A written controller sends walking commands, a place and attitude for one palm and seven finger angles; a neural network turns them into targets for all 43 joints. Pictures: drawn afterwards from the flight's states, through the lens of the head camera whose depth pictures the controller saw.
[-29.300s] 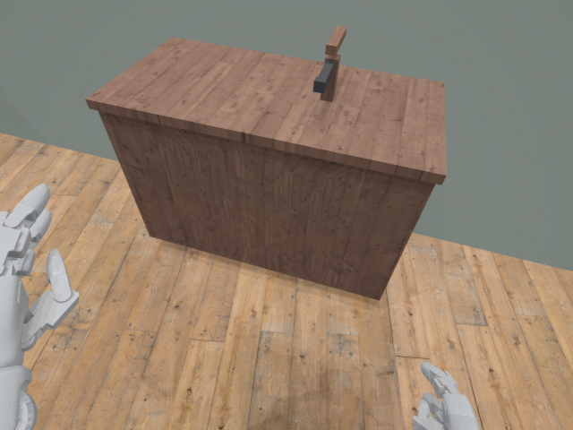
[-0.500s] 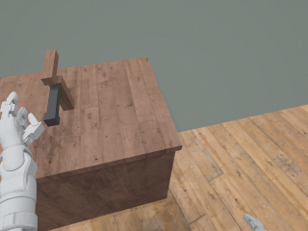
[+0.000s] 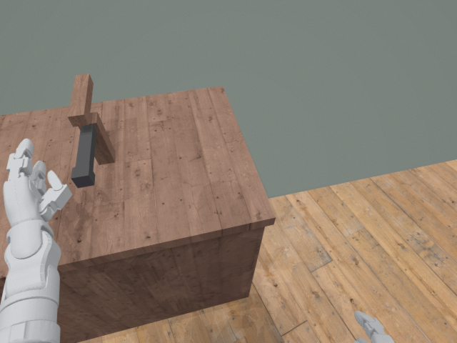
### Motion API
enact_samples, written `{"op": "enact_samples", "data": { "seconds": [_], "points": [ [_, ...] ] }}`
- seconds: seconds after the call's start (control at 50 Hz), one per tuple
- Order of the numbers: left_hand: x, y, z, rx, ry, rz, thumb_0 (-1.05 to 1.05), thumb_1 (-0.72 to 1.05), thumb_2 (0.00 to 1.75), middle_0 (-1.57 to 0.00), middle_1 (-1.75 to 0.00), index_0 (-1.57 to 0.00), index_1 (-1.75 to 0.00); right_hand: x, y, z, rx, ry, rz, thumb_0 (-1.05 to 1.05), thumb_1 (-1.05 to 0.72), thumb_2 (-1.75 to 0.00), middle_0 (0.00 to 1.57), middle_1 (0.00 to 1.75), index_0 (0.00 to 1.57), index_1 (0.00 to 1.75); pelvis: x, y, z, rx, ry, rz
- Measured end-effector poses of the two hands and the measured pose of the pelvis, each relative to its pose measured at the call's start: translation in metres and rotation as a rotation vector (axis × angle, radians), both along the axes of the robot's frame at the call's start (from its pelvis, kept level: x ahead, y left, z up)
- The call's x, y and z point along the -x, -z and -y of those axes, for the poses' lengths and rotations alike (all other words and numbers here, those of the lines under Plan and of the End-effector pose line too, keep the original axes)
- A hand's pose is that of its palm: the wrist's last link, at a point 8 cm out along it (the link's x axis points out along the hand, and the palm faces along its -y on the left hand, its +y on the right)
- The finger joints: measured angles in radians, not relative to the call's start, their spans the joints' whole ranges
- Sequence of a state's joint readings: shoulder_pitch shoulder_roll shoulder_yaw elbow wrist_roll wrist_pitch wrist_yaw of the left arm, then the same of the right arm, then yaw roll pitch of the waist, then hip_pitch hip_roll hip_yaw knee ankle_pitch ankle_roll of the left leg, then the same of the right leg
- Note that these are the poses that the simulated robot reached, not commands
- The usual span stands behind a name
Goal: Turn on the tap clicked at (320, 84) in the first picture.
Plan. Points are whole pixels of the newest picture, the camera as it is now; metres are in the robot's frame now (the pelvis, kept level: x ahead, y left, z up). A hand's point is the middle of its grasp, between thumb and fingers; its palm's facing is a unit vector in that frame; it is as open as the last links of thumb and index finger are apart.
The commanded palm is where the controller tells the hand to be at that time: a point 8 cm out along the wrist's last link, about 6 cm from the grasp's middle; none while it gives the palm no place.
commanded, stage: push the lever round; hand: left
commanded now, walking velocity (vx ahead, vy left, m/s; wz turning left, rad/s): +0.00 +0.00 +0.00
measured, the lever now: (83, 176) +0.37 +0.28 +0.09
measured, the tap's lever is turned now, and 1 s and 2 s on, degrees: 0 11 41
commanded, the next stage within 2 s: none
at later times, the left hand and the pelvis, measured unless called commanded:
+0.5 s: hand (81, 189) +0.34 +0.28 +0.08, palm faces +0.51 -0.86 -0.08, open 7.7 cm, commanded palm +0.31 +0.31 +0.09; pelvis +0.00 +0.00 +0.00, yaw +0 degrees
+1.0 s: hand (101, 190) +0.34 +0.24 +0.09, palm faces +0.56 -0.82 -0.05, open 7.6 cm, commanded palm +0.30 +0.27 +0.09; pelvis +0.00 -0.01 +0.00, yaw +0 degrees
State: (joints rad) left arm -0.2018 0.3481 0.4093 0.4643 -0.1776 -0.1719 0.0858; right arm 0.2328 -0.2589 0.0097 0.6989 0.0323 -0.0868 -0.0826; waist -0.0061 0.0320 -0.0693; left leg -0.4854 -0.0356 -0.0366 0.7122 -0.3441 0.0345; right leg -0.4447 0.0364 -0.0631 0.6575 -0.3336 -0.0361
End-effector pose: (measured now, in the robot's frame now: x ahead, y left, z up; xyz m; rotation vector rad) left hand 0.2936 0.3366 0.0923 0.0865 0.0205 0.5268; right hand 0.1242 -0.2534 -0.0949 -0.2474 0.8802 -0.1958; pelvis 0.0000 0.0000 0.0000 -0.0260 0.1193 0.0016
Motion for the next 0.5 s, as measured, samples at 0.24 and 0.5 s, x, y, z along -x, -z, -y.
{"op": "enact_samples", "data": {
  "seconds": [0.24,0.5],
  "points": [
    [-0.003,0.005,0.016,0.010,-0.004,-0.004,0.01,0.90,0.90,-0.15,-0.15,-0.16,-0.15,0.000,0.000,-0.002,-0.007,-0.006,-0.004,0.01,-0.90,-0.90,0.21,0.30,0.20,0.30,0.000,0.000,0.000,-0.001,0.000,0.003],
    [-0.004,0.005,0.022,0.008,-0.010,-0.003,0.02,0.91,0.90,-0.15,-0.15,-0.16,-0.15,0.009,0.005,0.003,-0.009,0.000,-0.030,0.01,-0.90,-0.90,0.21,0.30,0.20,0.30,0.002,0.001,0.003,-0.001,-0.005,0.004]
  ]
}}
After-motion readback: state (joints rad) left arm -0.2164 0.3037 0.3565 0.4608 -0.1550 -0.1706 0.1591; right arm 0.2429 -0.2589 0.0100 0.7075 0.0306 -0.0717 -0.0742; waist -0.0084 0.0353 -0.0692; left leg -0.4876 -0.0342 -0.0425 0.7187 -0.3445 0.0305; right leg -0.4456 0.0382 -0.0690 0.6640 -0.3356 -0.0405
